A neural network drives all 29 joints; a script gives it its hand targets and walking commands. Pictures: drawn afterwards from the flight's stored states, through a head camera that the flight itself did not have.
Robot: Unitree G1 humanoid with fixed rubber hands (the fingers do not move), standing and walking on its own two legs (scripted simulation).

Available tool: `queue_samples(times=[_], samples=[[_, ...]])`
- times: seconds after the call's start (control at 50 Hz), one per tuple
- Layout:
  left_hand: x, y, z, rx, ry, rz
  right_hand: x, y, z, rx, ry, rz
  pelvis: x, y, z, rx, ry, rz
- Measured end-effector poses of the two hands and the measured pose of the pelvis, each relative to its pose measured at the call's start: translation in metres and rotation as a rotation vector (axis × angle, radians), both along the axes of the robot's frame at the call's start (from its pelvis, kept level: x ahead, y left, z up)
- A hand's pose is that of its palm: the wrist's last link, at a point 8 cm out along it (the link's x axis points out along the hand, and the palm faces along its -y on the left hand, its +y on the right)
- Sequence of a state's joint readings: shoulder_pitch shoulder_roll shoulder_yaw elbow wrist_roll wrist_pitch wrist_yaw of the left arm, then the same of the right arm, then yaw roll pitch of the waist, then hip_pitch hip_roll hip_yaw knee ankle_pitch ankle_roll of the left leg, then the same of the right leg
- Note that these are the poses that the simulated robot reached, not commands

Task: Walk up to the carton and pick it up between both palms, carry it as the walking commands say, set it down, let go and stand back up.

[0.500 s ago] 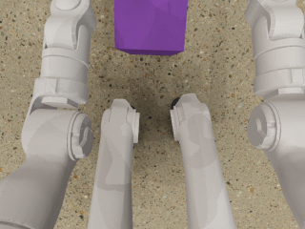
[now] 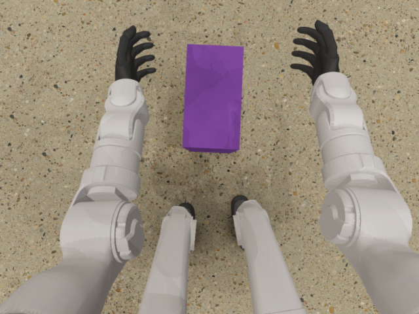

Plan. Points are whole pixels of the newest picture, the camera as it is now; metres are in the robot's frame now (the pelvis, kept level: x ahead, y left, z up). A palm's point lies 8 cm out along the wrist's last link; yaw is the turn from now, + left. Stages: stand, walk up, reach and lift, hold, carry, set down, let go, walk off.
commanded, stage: set down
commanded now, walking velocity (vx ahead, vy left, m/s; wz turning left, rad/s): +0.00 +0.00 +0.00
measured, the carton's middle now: (212, 108) +0.52 -0.02 -0.48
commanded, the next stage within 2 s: let go in 0.22 s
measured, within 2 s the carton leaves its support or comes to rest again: neither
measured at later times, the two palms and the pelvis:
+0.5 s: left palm (108, 107) +0.44 +0.15 -0.05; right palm (349, 96) +0.44 -0.21 -0.05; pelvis +0.05 -0.01 +0.08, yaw +0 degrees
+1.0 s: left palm (6, 250) +0.27 +0.22 +0.06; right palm out of the picture +0.26 -0.23 +0.07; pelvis +0.08 +0.00 +0.14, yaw -1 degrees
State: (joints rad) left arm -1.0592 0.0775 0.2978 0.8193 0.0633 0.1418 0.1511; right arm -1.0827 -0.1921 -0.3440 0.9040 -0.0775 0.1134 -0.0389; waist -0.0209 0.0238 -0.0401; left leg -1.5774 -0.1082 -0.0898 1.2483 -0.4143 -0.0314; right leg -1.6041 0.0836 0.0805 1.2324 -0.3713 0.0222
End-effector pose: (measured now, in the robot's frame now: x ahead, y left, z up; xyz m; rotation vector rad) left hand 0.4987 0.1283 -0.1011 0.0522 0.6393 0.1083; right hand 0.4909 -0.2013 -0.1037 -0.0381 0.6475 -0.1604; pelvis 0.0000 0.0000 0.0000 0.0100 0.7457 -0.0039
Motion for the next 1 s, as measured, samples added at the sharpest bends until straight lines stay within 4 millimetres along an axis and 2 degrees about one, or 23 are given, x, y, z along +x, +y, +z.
queue_samples(times=[0.1, 0.16, 0.28, 0.38, 0.52, 0.76, 0.9, 1.0], samples=[[0.001, -0.002, 0.022, 0.001, -0.004, -0.007, -0.001, -0.004, 0.023, -0.005, 0.003, 0.002, 0.01, 0.0, 0.026, -0.006, -0.001, 0.002], [0.0, -0.001, 0.029, 0.011, 0.011, -0.01, 0.0, -0.002, 0.03, 0.005, 0.011, 0.011, 0.016, 0.001, 0.038, -0.005, 0.002, 0.0], [0.0, -0.002, 0.028, 0.038, 0.031, -0.03, 0.002, 0.003, 0.031, -0.014, 0.021, 0.032, 0.024, -0.001, 0.05, -0.007, 0.016, 0.0], [-0.018, 0.002, 0.025, 0.069, 0.062, -0.04, -0.014, -0.002, 0.029, -0.064, 0.056, 0.059, 0.032, -0.003, 0.061, -0.009, 0.017, 0.001], [-0.065, 0.024, 0.053, 0.12, 0.115, -0.058, -0.061, -0.015, 0.054, -0.1, 0.111, 0.092, 0.048, -0.006, 0.085, -0.004, -0.05, -0.003], [-0.146, 0.054, 0.127, 0.113, 0.121, -0.102, -0.153, -0.026, 0.127, -0.088, 0.117, 0.099, 0.066, -0.006, 0.121, -0.005, -0.297, -0.018], [-0.2, 0.078, 0.149, 0.096, 0.151, -0.091, -0.212, -0.029, 0.155, -0.085, 0.157, 0.086, 0.073, -0.002, 0.136, -0.009, -0.506, -0.018], [-0.228, 0.089, 0.162, 0.087, 0.167, -0.097, -0.235, -0.028, 0.171, -0.095, 0.165, 0.094, 0.08, 0.003, 0.143, -0.014, -0.635, -0.015]])
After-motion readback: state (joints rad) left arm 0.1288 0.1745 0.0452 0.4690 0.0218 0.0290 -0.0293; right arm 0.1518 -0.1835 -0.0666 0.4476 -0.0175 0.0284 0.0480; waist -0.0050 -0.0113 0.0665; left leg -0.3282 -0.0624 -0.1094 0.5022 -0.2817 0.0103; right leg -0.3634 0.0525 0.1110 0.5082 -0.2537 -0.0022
